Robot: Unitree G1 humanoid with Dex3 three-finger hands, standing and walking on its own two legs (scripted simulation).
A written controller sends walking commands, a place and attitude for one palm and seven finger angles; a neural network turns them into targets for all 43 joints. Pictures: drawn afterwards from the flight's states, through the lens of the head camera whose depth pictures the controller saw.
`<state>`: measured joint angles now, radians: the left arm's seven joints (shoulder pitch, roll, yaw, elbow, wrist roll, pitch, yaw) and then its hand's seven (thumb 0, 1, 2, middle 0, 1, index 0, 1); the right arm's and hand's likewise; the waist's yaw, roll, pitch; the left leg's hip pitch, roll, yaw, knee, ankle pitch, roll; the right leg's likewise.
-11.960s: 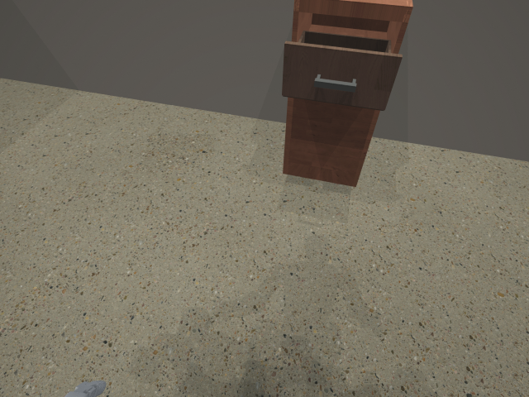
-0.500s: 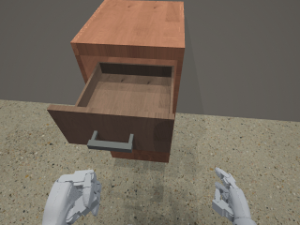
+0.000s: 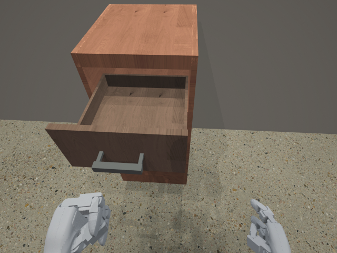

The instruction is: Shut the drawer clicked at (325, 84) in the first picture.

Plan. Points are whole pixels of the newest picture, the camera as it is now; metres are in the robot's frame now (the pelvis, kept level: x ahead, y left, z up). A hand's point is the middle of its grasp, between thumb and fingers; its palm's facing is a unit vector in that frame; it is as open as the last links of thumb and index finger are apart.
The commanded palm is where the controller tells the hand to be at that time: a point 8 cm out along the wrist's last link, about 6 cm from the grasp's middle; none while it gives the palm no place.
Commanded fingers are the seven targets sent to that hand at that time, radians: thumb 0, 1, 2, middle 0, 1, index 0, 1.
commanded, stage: bring the fist close to the handle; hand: left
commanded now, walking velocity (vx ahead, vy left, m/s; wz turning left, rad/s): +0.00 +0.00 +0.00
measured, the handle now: (119, 161) +0.34 +0.16 +0.01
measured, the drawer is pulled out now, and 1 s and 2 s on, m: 0.27 0.27 0.26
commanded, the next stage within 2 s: push the drawer shut in 1.48 s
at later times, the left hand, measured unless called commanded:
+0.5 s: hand (118, 212) +0.19 +0.12 +0.07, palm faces -0.02 -1.00 -0.05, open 3.3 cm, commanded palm +0.17 +0.18 +0.06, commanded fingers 0.00 0.90 0.90 -1.40 -1.60 -1.40 -1.60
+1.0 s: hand (125, 201) +0.24 +0.12 +0.01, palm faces -0.05 -1.00 -0.03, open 3.3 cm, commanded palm +0.22 +0.18 +0.01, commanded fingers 0.00 0.90 0.90 -1.40 -1.60 -1.40 -1.60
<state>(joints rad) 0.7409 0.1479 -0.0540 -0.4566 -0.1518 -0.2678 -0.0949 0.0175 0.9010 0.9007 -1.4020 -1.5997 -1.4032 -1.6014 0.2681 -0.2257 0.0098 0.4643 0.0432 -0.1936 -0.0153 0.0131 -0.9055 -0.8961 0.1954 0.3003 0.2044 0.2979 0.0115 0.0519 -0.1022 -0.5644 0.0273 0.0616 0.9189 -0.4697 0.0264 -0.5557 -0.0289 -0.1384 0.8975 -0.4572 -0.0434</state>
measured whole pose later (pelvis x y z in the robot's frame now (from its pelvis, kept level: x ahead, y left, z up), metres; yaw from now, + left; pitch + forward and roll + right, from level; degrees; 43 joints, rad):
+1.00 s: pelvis -0.01 -0.01 -0.03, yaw +0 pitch +15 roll +0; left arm 0.32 0.14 0.00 0.01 -0.15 -0.41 -0.11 0.02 0.90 0.90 -1.40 -1.60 -1.40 -1.60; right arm 0.22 -0.24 0.01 0.51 0.01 -0.16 0.00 0.01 -0.91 -0.90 0.20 0.30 0.21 0.30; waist -0.02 0.03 -0.13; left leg -0.84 0.04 0.05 1.10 -0.52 0.02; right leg -0.83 -0.03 -0.14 1.08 -0.51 -0.06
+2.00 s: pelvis -0.01 +0.00 -0.04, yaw +0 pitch +17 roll -1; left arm 0.08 0.15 -0.03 0.16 -0.12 -0.38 -0.04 0.00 0.86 0.91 -1.40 -1.60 -1.40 -1.60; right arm 0.22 -0.24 0.02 0.53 0.01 -0.07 0.00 0.01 -0.91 -0.90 0.20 0.30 0.21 0.30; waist -0.02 0.03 -0.13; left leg -0.90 0.03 0.05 1.13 -0.52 0.03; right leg -0.89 -0.04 -0.14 1.11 -0.51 -0.05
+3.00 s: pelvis -0.02 +0.01 -0.04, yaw -2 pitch +20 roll -1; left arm -0.55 0.22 0.18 0.82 -0.09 -0.47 -0.04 -0.01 0.82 0.89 -1.40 -1.60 -1.40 -1.60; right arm 0.29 -0.25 0.01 0.63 0.00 -0.01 0.02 0.01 -0.91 -0.90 0.20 0.30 0.21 0.30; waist -0.10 0.02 -0.12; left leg -0.96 0.04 0.08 1.11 -0.50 0.04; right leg -0.96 -0.03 -0.11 1.09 -0.47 -0.04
